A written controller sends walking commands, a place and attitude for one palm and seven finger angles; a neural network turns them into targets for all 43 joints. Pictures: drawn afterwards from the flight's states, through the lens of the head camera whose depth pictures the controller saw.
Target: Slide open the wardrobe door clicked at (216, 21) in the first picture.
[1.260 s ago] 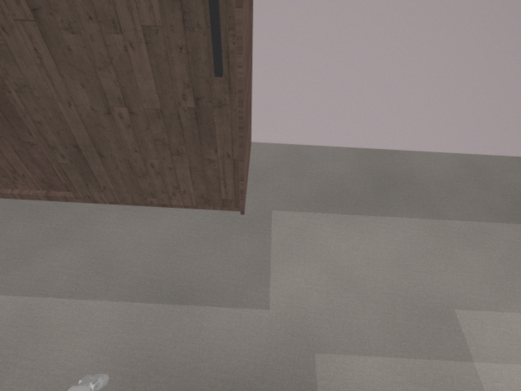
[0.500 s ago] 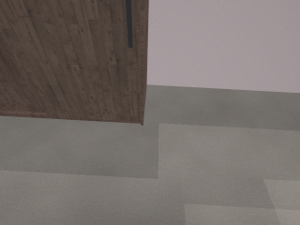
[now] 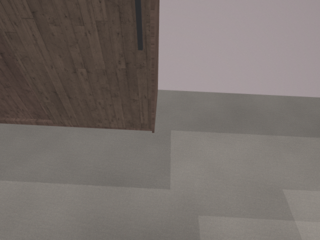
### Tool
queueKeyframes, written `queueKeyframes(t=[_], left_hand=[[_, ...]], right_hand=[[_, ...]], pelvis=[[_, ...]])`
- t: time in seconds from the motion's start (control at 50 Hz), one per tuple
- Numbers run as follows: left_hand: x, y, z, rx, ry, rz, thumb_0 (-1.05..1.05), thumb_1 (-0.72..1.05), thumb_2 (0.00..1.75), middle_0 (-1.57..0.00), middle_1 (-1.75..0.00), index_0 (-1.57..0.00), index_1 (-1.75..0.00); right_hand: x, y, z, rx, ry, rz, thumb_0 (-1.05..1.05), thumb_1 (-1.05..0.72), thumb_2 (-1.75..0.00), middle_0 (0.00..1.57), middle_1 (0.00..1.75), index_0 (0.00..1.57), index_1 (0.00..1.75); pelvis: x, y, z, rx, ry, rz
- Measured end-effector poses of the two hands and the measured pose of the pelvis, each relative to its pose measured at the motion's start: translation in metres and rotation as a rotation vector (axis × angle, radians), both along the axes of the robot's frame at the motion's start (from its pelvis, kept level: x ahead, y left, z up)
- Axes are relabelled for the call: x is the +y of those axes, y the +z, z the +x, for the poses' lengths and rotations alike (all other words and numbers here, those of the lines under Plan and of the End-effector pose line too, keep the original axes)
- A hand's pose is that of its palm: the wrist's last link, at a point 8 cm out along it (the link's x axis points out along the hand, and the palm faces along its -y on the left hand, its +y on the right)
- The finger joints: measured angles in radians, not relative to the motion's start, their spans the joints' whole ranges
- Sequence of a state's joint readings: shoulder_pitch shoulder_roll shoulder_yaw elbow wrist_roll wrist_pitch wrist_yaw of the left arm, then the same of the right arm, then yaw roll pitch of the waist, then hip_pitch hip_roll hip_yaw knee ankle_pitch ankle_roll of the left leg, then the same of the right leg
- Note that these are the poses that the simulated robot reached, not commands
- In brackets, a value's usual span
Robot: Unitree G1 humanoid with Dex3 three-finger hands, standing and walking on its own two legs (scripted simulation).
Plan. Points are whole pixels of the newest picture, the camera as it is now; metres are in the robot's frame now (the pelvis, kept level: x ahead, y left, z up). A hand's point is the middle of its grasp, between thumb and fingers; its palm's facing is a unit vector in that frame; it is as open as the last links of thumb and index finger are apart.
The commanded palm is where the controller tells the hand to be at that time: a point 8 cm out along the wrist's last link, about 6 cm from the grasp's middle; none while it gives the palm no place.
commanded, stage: look at it before walking up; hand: right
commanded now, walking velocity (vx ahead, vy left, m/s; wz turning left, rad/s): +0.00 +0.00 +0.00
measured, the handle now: (139, 21) +1.01 +0.16 +0.11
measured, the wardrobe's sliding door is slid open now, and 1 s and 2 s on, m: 0.00 0.00 0.00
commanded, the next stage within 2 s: walk to a spot facing it in 0.18 s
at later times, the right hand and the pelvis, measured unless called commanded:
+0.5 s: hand out of the picture +0.07 -0.24 -0.17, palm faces -0.06 +0.95 -0.32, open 7.4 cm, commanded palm none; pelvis +0.00 -0.01 -0.01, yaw +4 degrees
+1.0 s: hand out of the picture +0.07 -0.19 -0.17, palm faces -0.25 +0.94 -0.23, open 7.4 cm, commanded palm none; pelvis -0.03 -0.01 -0.01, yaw +19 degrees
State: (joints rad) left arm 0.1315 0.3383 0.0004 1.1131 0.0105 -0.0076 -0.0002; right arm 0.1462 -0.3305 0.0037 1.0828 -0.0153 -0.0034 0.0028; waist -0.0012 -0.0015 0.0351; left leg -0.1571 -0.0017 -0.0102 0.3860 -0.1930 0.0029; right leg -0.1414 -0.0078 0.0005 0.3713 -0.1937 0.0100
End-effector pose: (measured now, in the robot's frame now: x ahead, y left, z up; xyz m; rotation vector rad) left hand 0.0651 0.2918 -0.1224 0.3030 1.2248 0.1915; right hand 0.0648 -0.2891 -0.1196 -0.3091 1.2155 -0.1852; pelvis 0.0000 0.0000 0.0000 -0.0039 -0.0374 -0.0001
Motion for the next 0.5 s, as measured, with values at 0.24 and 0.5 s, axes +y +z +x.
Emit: queueKeyframes(t=[0.24, 0.5], left_hand=[[-0.004, 0.001, 0.004, 0.009, -0.005, 0.002, 0.0, 0.91, 0.9, -0.2, -0.3, -0.2, -0.3], [-0.02, -0.008, 0.007, -0.06, 0.06, -0.025, 0.0, 0.91, 0.9, -0.2, -0.3, -0.2, -0.3]], right_hand=[[-0.005, -0.001, -0.001, 0.015, -0.008, -0.002, 0.01, -0.91, -0.9, 0.21, 0.3, 0.2, 0.3], [0.005, -0.011, 0.004, 0.042, 0.025, 0.012, 0.01, -0.91, -0.9, 0.2, 0.3, 0.2, 0.3]], pelvis=[[-0.003, 0.0, 0.003, 0.003, -0.003, 0.001], [-0.006, -0.007, 0.0, 0.011, 0.074, -0.006]])
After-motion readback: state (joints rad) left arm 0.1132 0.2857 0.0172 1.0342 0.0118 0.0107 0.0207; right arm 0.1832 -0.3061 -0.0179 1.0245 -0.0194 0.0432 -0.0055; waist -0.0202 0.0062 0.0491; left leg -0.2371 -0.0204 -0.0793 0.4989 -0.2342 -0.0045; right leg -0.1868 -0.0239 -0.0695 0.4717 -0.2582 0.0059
